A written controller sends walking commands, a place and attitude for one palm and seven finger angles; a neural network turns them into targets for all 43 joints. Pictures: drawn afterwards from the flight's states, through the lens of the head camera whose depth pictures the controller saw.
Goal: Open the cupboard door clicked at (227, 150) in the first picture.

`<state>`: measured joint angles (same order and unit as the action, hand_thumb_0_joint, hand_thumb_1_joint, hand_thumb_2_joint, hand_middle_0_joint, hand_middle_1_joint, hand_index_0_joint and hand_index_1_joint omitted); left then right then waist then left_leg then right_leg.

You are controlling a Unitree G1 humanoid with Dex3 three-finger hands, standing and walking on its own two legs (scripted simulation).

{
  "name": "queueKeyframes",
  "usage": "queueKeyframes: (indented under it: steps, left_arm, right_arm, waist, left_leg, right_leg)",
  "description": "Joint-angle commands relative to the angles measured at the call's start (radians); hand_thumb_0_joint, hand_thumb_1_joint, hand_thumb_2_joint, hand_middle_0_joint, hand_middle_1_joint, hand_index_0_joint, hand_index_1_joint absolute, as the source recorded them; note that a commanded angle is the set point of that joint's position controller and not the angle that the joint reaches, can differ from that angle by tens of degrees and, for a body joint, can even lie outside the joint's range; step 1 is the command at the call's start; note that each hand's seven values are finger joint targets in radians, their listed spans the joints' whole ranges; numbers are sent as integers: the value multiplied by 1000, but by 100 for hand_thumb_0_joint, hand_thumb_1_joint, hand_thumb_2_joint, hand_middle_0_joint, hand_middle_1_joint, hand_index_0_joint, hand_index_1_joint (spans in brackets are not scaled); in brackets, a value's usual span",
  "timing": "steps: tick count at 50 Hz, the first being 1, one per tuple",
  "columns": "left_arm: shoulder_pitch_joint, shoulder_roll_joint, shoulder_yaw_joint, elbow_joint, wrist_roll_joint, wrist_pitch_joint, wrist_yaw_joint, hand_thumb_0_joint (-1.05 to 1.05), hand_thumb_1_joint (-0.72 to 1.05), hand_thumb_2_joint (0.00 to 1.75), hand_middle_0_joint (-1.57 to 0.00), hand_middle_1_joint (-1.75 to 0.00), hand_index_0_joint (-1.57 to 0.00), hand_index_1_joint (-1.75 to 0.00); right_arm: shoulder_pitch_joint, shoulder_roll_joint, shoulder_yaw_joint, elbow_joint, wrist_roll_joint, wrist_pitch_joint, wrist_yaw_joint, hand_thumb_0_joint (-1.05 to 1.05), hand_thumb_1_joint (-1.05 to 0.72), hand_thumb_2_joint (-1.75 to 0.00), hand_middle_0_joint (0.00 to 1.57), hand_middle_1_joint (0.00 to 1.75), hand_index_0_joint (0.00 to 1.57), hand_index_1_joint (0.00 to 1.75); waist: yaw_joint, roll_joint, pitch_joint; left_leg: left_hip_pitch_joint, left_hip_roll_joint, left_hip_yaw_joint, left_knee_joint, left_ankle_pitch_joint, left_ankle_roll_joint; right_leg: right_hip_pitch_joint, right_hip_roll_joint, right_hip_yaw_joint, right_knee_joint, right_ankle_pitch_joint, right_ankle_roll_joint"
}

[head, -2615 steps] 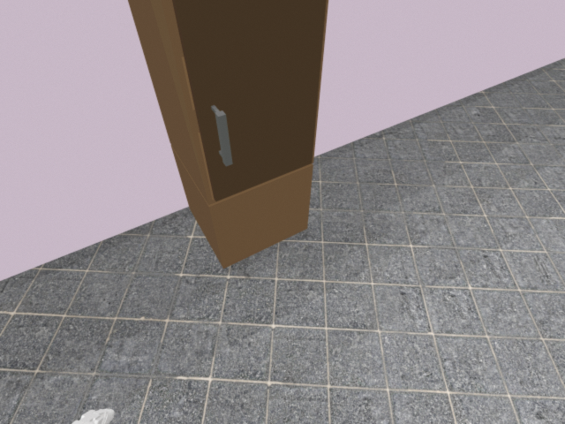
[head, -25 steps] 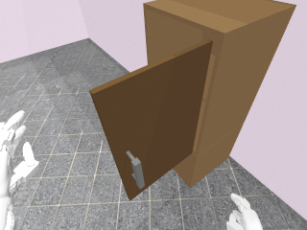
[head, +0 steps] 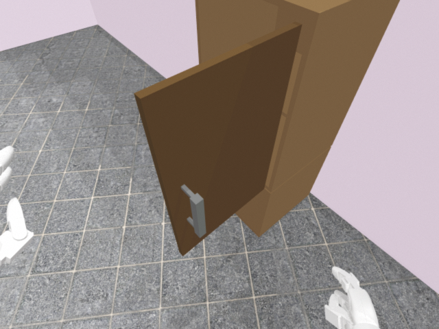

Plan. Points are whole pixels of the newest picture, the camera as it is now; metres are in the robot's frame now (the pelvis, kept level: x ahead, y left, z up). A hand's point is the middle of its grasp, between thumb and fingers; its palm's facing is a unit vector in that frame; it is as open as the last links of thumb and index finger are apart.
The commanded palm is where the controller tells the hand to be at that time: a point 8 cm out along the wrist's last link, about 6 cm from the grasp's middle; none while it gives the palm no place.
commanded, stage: step back with the hand held close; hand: left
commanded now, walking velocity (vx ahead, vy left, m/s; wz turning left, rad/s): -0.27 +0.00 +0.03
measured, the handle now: (193, 211) +0.39 +0.09 -0.09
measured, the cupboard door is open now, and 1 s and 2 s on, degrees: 92 92 92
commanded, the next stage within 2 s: stop stepping back and stand still in 0.62 s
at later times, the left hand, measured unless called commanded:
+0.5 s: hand out of the picture +0.10 +0.28 +0.16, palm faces +0.48 -0.73 -0.49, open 7.4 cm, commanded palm +0.03 +0.31 +0.18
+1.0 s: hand out of the picture +0.03 +0.21 +0.16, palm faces +0.36 -0.78 -0.51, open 7.4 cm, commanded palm -0.03 +0.25 +0.18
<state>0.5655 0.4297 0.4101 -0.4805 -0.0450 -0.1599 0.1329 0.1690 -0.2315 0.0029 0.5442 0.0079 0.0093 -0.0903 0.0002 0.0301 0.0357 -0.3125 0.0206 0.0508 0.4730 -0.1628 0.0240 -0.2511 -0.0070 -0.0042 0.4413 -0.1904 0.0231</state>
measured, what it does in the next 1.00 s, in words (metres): walks backwards: right foot, then left foot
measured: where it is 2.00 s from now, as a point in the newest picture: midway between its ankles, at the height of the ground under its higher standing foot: outside the picture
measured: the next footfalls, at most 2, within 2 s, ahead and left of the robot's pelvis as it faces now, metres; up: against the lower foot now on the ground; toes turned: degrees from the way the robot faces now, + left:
right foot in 0.76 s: -0.25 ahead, -0.13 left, +0.00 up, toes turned -2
left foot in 0.88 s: -0.07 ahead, +0.08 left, +0.00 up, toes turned -1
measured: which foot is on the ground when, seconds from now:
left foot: down 0.00-0.80, up 0.82-0.86, down 0.88-1.00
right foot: down 0.00-0.46, up 0.48-0.74, down 0.76-1.00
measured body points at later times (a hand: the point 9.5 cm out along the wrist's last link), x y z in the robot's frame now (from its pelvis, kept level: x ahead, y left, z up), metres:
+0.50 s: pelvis -0.09 +0.00 -0.01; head -0.07 +0.01 +0.44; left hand +0.06 +0.32 +0.19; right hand +0.11 -0.22 -0.09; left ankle +0.00 +0.09 -0.74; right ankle -0.03 -0.13 -0.73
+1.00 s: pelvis -0.18 -0.04 -0.02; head -0.20 -0.04 +0.43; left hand +0.00 +0.25 +0.19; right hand -0.06 -0.31 -0.11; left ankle -0.05 +0.07 -0.74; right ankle -0.31 -0.14 -0.74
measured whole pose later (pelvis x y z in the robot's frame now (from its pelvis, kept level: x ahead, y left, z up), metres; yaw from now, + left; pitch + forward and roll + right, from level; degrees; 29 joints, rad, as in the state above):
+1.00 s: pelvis -0.18 -0.04 -0.02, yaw -1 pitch -1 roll +0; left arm 0.60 0.48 0.44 -0.47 -0.07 -0.21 0.13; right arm 0.28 -0.25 0.00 0.65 0.00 -0.07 -0.08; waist -0.06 0.01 -0.05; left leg -0.44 0.03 0.04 0.53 -0.09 0.00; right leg -0.02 0.05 0.00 0.50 -0.47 -0.04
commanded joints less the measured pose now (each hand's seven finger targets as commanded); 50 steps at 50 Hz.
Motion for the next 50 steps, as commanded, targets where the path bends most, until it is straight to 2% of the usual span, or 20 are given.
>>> queueKeyframes:
  steps: [1,5,10,12,15,17,19,21,24,25,27,34,36,38,39,41,42,44,47,50]
  left_arm:
    - [-19,164,136,-191,9,-80,34,0,90,90,-20,-30,-20,-30]
    - [-54,172,150,-215,25,-101,39,0,90,90,-20,-30,-20,-30]
    - [-39,176,186,-230,41,-120,37,0,90,90,-20,-30,-20,-30]
    - [-5,175,188,-221,26,-127,35,0,90,90,-20,-30,-20,-30]
    - [-31,198,166,-252,1,-126,44,0,90,90,-20,-30,-20,-30]
    - [-70,183,131,-223,12,-108,54,0,90,90,-20,-30,-20,-30]
    - [-110,195,130,-206,15,-98,56,0,90,90,-20,-30,-20,-30]
    - [-135,202,137,-227,14,-102,51,0,90,90,-20,-30,-20,-30]
    - [-86,180,181,-218,28,-123,31,0,90,90,-20,-30,-20,-30]
    - [-85,183,183,-216,27,-118,29,0,90,90,-20,-30,-20,-30]
    - [-78,154,151,-234,19,-111,30,0,90,90,-20,-30,-20,-30]
    - [-116,155,105,-291,-22,-117,36,0,90,90,-20,-30,-20,-30]
    - [-114,188,127,-287,-26,-135,26,0,90,90,-20,-30,-20,-30]
    - [-91,261,186,-262,-26,-143,31,0,90,90,-20,-30,-20,-30]
    - [-89,277,207,-240,-21,-143,40,0,90,90,-20,-30,-20,-30]
    - [-41,279,220,-248,-22,-114,43,0,90,90,-20,-30,-20,-30]
    - [31,249,216,-222,-24,-90,40,0,90,90,-20,-30,-20,-30]
    - [23,226,197,-221,-33,-84,32,0,90,90,-20,-30,-20,-30]
    - [33,215,176,-109,-29,-82,29,0,90,90,-20,-30,-20,-30]
    - [-57,224,147,-135,-22,-108,27,0,90,90,-20,-30,-20,-30]
  right_arm:
    - [-91,-128,-51,-155,3,-72,-13,0,-90,-90,20,30,20,30]
    - [-79,-145,-54,-150,-2,-98,-15,0,-90,-90,20,30,20,30]
    - [-88,-137,-58,-149,-8,-139,-11,0,-90,-90,20,30,20,30]
    - [-68,-118,-59,-137,-9,-148,-2,0,-90,-90,20,30,20,30]
    - [-27,-102,-68,-81,-8,-147,12,0,-90,-90,20,30,20,30]
    - [-41,-83,-67,-63,-11,-131,13,0,-90,-90,20,30,20,30]
    - [-68,-79,-54,-57,-10,-123,3,0,-90,-90,20,30,20,30]
    - [-101,-119,-59,-70,-4,-120,-14,0,-90,-90,20,30,20,30]
    - [-111,-139,-73,-103,-12,-145,-9,0,-90,-90,20,30,20,30]
    - [-116,-126,-73,-97,-23,-151,-4,0,-90,-90,20,30,20,30]
    - [-104,-112,-75,-78,-23,-165,16,0,-90,-90,20,30,20,30]
    - [-64,-96,-61,-18,-36,-187,36,0,-90,-90,20,30,20,30]
    - [-67,-86,-58,-22,-35,-164,41,0,-90,-90,20,30,20,30]
    - [-91,-80,-48,-40,-23,-148,31,0,-90,-90,20,30,20,30]
    - [-93,-80,-42,-38,-29,-149,27,0,-90,-90,20,30,20,30]
    - [-90,-85,-47,-62,-4,-146,15,0,-90,-90,20,30,20,30]
    - [-86,-78,-36,-77,-3,-138,10,0,-90,-90,20,30,20,30]
    - [-71,-89,-25,-76,3,-134,5,0,-90,-90,20,30,20,30]
    - [-57,-101,-29,-61,-2,-137,-3,0,-90,-90,20,30,20,30]
    - [-60,-113,-47,-55,-3,-145,-2,0,-90,-90,20,30,20,30]
  waist:
    - [0,46,-91]
    - [1,101,-80]
    - [18,189,-121]
    - [9,98,-102]
    - [-15,-153,-184]
    - [-20,-207,-169]
    - [-25,-153,-108]
    - [-3,57,-93]
    - [18,284,-174]
    - [19,245,-145]
    - [17,110,-142]
    - [11,226,-257]
    - [13,157,-263]
    - [0,-49,-226]
    - [-1,-68,-219]
    - [-8,-197,-232]
    - [-12,-150,-241]
    - [-26,17,-200]
    - [-23,16,-94]
    - [-26,-93,29]
  left_leg:
    - [-153,60,-90,-150,-268,26]
    - [-267,96,-150,-213,-434,44]
    - [-434,170,-236,-269,-567,96]
    - [-341,107,-166,-146,-424,67]
    - [57,-43,-11,237,-176,-32]
    - [62,-49,-28,323,-174,-41]
    - [79,-28,-35,123,-124,-30]
    - [44,81,-137,-96,91,0]
    - [-374,319,-381,-404,-518,140]
    - [-378,339,-407,-393,-482,165]
    - [-234,309,-314,-301,-322,163]
    - [158,216,-168,-297,-58,24]
    - [228,176,-100,-139,168,-20]
    - [262,43,15,100,-9,-52]
    - [228,15,23,171,-49,-57]
    - [154,-22,10,229,16,-28]
    - [149,-13,4,169,115,-14]
    - [226,25,-28,66,269,7]
    - [194,51,-73,51,111,20]
    - [113,3,-47,158,-32,-17]
  right_leg:
    - [127,-1,36,-34,0,-4]
    - [169,35,17,28,-114,4]
    - [321,95,13,252,13,4]
    - [200,54,85,130,35,-28]
    - [-176,-157,314,-158,70,-110]
    - [-195,-210,297,-165,161,-140]
    - [-195,-148,211,-105,222,-88]
    - [-121,16,84,17,125,-6]
    - [258,133,37,500,-153,5]
    - [203,124,66,595,-183,-5]
    - [58,99,66,609,-249,-14]
    - [14,84,-33,78,-331,-56]
    - [4,19,32,-165,-154,-85]
    - [-163,-145,165,-234,34,-113]
    - [-183,-204,158,-233,67,-124]
    - [-49,-155,88,-89,430,-81]
    - [2,-134,54,-30,500,-61]
    - [-37,-71,18,3,361,-13]
    - [-121,-57,33,-98,63,-2]
    - [-194,-142,134,-227,-165,-69]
